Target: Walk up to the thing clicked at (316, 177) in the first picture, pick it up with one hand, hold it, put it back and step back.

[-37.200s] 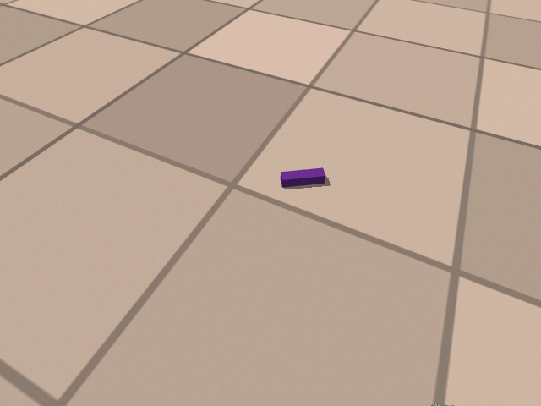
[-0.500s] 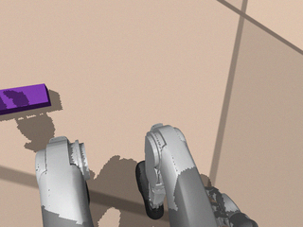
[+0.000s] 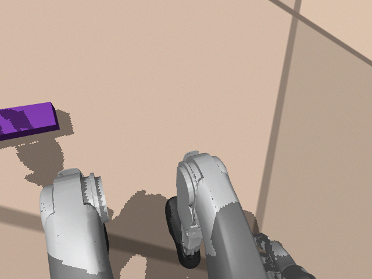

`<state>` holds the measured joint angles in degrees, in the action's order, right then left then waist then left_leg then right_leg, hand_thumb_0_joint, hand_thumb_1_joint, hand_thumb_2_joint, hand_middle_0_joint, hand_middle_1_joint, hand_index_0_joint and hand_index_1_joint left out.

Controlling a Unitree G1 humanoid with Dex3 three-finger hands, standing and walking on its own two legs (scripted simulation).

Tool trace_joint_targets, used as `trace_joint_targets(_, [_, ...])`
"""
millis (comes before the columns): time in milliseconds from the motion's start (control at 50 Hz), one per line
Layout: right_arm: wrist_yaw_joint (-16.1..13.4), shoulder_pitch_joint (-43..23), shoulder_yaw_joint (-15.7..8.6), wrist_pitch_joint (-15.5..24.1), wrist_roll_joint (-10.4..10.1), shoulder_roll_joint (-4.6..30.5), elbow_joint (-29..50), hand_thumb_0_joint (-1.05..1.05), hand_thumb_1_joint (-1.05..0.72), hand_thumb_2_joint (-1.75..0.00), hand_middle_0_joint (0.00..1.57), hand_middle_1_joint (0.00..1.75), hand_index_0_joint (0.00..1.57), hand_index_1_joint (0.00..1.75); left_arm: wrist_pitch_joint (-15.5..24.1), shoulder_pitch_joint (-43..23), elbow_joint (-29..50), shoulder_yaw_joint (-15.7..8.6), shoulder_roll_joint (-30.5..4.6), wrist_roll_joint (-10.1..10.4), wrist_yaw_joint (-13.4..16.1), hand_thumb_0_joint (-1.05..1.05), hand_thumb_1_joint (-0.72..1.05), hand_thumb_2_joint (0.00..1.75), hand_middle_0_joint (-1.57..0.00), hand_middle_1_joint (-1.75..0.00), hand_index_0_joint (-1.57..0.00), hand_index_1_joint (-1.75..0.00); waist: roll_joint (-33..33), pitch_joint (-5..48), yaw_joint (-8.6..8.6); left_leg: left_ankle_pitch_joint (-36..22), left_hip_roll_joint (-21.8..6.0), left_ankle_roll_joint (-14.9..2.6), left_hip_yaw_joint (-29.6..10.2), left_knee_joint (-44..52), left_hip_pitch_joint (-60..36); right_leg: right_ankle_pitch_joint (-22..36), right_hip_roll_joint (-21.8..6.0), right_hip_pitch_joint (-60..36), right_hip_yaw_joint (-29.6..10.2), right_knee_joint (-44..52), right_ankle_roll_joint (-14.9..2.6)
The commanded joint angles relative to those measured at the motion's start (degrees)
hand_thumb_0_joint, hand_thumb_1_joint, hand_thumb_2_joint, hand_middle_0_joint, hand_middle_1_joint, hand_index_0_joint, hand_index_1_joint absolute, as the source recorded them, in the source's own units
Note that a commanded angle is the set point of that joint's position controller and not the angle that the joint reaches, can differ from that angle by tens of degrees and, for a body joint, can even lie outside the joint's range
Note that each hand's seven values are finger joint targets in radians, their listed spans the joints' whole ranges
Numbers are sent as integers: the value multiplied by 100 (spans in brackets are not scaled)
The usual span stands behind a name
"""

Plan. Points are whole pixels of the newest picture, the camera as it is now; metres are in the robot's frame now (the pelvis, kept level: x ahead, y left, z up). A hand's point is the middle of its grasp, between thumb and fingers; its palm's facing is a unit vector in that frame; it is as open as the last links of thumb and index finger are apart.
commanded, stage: approach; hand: left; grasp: from above
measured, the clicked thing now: (3, 125) +0.45 +0.35 -0.29
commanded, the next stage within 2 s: close in in 0.70 s
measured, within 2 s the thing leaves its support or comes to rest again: neither
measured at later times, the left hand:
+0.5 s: hand out of the picture +0.45 +0.34 -0.17, palm faces -0.42 -0.08 -0.90, open 14.2 cm
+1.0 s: hand out of the picture +0.43 +0.34 -0.19, palm faces -0.43 -0.12 -0.90, open 14.3 cm
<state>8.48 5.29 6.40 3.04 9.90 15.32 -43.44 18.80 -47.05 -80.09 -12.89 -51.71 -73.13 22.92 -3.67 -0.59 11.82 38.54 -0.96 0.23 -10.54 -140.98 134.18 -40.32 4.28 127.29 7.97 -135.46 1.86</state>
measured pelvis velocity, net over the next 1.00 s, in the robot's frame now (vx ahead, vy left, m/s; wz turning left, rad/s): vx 0.00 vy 0.00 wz -0.01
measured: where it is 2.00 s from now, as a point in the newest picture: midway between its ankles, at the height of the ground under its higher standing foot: (144, 255)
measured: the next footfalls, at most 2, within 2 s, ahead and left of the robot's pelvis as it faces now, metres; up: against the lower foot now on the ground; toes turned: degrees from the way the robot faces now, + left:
none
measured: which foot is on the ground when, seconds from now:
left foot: down 0.00-1.00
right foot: down 0.00-1.00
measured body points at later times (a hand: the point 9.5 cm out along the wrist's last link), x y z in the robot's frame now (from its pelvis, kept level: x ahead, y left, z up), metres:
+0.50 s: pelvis +0.00 +0.00 +0.00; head +0.24 +0.08 +0.37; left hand +0.46 +0.34 -0.12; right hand +0.07 -0.27 -0.10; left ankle +0.08 +0.13 -0.28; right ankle +0.10 -0.12 -0.28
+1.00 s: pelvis +0.00 +0.00 +0.00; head +0.24 +0.11 +0.37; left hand +0.45 +0.34 -0.14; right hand +0.10 -0.27 -0.09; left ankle +0.08 +0.13 -0.28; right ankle +0.10 -0.11 -0.28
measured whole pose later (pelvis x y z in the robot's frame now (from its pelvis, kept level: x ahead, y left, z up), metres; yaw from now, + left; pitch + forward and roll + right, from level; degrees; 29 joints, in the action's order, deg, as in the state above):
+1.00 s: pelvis +0.00 +0.00 +0.00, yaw -1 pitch +31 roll -11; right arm 9.2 4.5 8.4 4.7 9.8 16.5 -40.9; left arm 16.2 -53.1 -86.2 -7.7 -49.5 -74.3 26.5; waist -3.8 -0.4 14.7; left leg 38.7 -1.0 0.3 -11.1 -140.9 134.1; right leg -40.1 4.4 127.2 8.4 -135.0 1.8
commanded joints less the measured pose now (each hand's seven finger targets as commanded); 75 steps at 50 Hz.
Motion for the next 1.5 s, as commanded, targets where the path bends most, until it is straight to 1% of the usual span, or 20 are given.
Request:
trace_joint_targets(0, [-58, 1054, -482, 13, -11, 1526, 31, 0, -89, -89, 20, 30, 20, 30, -34, -1553, 642, 73, -1502, 92, 201, 0, -56, 102, -6, -101, -5, -101, 2115, 3653, 64, -975, -41, -151, 508, 1424, -3141, 1306, 96, -1386, 338, 1325, -363])
trace_joint_targets(120, [-71, 1228, -425, 106, 12, 1566, -18, 0, -89, -89, 20, 30, 20, 30, 48, -2253, 574, 649, -1008, 54, 280, 0, -56, 103, -7, -102, -6, -102, 2198, 3540, 379, -794, -63, -128, 426, 1428, -3235, 1198, 102, -1245, 405, 1380, -344])
trace_joint_targets(200, [-74, 1208, -433, 179, -4, 1598, 48, 0, -89, -89, 20, 30, 20, 30, -122, -2347, 681, 496, -1160, 7, 548, 0, -58, 105, -7, -99, -5, -101, 2600, 3910, 274, -933, -78, -68, 446, 1530, -3598, 1341, 86, -1230, 414, 1258, -366])
trace_joint_targets(300, [-49, 1087, -368, 151, -26, 1582, 181, 0, -89, -89, 20, 30, 20, 30, -620, -2147, 497, -26, -1604, -23, 789, 0, -59, 104, -7, -100, -5, -101, 2778, 4004, 18, -1089, -60, -85, 640, 1576, -3394, 1507, 60, -1419, 325, 1270, -390])
trace_joint_targets(380, [-24, 1033, -252, 132, -104, 1551, 252, 0, -89, -89, 20, 30, 20, 30, -970, -1832, -192, 275, -1410, 72, 601, 0, -57, 101, -6, -102, -6, -102, 2110, 3624, 112, -1018, -29, -239, 697, 1391, -2727, 1551, 120, -1565, 219, 1422, -351])
trace_joint_targets(500, [-2, 1062, -225, 188, -137, 1566, 337, 0, -89, -89, 20, 30, 20, 30, -906, -1612, -14, 272, -1588, 621, 17, 0, -55, 100, -6, -103, -7, -102, 1365, 3720, 102, -807, -11, -337, 642, 1299, -2222, 1304, 138, -2261, 121, 1512, -264])
trace_joint_targets(540, [-29, 1141, -239, 195, -118, 1662, 359, 0, -89, -89, 20, 30, 20, 30, -708, -1936, 301, 284, -1675, 668, -156, 0, -56, 100, -6, -104, -7, -103, 1426, 3646, 235, -692, -3, -312, 606, 1232, -2271, 1135, 112, -2160, 145, 1565, -294])
trace_joint_targets(560, [-64, 1053, -270, 203, -93, 1746, 491, 0, -89, -89, 20, 30, 20, 30, -553, -2109, 631, 76, -1949, 644, -170, 0, -57, 100, -6, -103, -6, -103, 1503, 3729, 249, -708, -20, -278, 569, 1234, -2322, 1105, 110, -2214, 192, 1567, -317])
trace_joint_targets(580, [-79, 1188, -239, 179, -82, 1668, 284, 0, -89, -89, 20, 30, 20, 30, -459, -2023, 475, 254, -1709, 621, -228, 0, -58, 101, -7, -103, -6, -103, 1628, 3581, 209, -592, -11, -243, 585, 1196, -2338, 960, 113, -2050, 189, 1571, -348])
trace_joint_targets(600, [-87, 1209, -274, 178, -54, 1666, 379, 0, -89, -89, 20, 30, 20, 30, -285, -2312, 1027, 37, -2017, 595, -232, 0, -58, 101, -6, -103, -6, -103, 1790, 3911, 265, -796, -41, -223, 554, 1189, -2562, 1171, 133, -2282, 163, 1529, -321])
trace_joint_targets(640, [-91, 1338, -285, 145, -48, 1615, 224, 0, -90, -89, 20, 30, 20, 30, -149, -1952, 782, 310, -1514, 517, -252, 0, -58, 100, -6, -102, -6, -102, 1970, 3800, 205, -805, -25, -153, 560, 1183, -2756, 1141, 120, -2050, 206, 1505, -375])
trace_joint_targets(740, [-65, 1344, -425, 87, -26, 1657, 173, 0, -89, -89, 20, 30, 20, 30, 55, -1985, 1108, 457, -1112, 336, -18, 0, -58, 104, -7, -101, -6, -102, 2617, 3922, 245, -979, -60, -31, 369, 1511, -3614, 1243, 93, -1386, 465, 1274, -419])
trace_joint_targets(820, [-44, 1258, -405, 60, -43, 1686, 110, 0, -89, -89, 20, 30, 20, 30, -73, -2090, 954, 365, -1216, 134, 328, 0, -57, 101, -6, -98, -5, -98, 2734, 3941, 186, -1310, -74, -31, 398, 1500, -3689, 1554, 90, -1264, 487, 1190, -396])
trace_joint_targets(940, [26, 1219, -235, 131, 16, 1637, 140, 0, -89, -89, 20, 30, 20, 30, -336, -1953, -214, 344, -1221, -73, 659, 0, -57, 101, -5, -98, -5, -98, 2035, 3278, 329, -1111, -46, -165, 501, 1351, -2922, 1561, 116, -1382, 431, 1322, -335])
trace_joint_targets(1080, [58, 1101, -81, 346, 82, 1741, 261, 0, -89, -90, 20, 30, 20, 30, -407, -2329, -645, 448, -1476, -11, 782, 0, -56, 102, -6, -98, -4, -100, 1871, 3162, 567, -599, -36, -212, 468, 1241, -2633, 1087, 144, -1411, 437, 1321, -328])
trace_joint_targets(1180, [37, 1015, 36, 473, 183, 1849, 311, 0, -89, -90, 20, 30, 20, 30, -272, -2338, -588, 77, -2036, 2, 955, 0, -57, 103, -6, -98, -4, -100, 2094, 3407, 540, -742, -84, -177, 444, 1108, -2780, 1231, 161, -1699, 465, 1226, -315])
trace_joint_targets(1220, [70, 997, 99, 548, 221, 1800, 309, 0, -89, -90, 20, 30, 20, 30, -248, -2301, -679, 354, -1726, 0, 948, 0, -57, 101, -6, -99, -4, -100, 2227, 3298, 614, -722, -92, -151, 453, 1047, -2830, 1212, 175, -1596, 458, 1169, -337])
trace_joint_targets(1280, [98, 989, 146, 619, 273, 1849, 250, 0, -89, -90, 20, 30, 20, 30, -215, -2275, -635, 326, -1867, 26, 999, 0, -57, 100, -5, -99, -4, -100, 2473, 3295, 617, -737, -114, -108, 382, 1063, -2975, 1221, 204, -1557, 560, 1098, -351])
trace_joint_targets(1360, [149, 1052, 173, 661, 334, 1985, 231, 0, -89, -90, 20, 30, 20, 30, -234, -1939, -544, -132, -2387, -29, 1173, 0, -56, 103, -6, -98, -4, -100, 2491, 3476, 494, -1199, -158, -100, 377, 939, -3085, 1664, 219, -1861, 590, 1016, -323])
trace_joint_targets(1480, [265, 1006, 244, 728, 447, 2000, 226, 0, -89, -90, 20, 30, 20, 30, -261, -1716, -765, -23, -2137, 101, 1205, 0, -55, 101, -6, -99, -4, -101, 2453, 3216, 615, -1303, -178, -114, 324, 869, -2895, 1837, 265, -1964, 667, 1018, -282])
